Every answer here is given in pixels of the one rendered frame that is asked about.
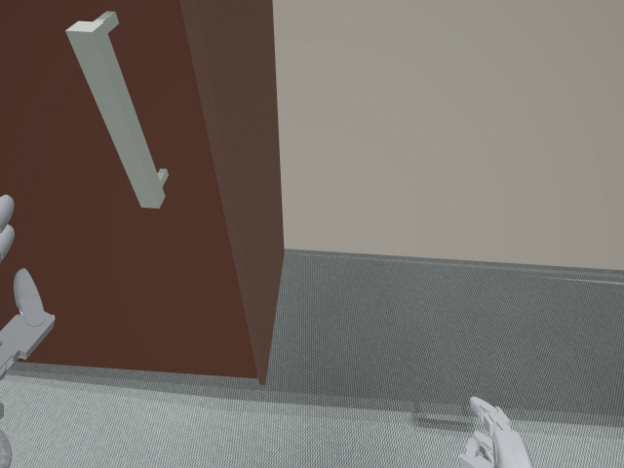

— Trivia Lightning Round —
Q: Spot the robot left hand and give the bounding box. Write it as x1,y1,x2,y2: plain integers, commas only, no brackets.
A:
0,195,55,381

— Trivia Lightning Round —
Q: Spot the wardrobe door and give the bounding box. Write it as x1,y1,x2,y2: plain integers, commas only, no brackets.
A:
0,0,257,378

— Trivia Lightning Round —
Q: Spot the robot right hand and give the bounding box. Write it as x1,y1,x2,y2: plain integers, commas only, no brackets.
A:
459,397,534,468

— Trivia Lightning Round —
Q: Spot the handle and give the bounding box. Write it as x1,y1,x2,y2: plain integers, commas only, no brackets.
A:
65,11,169,209

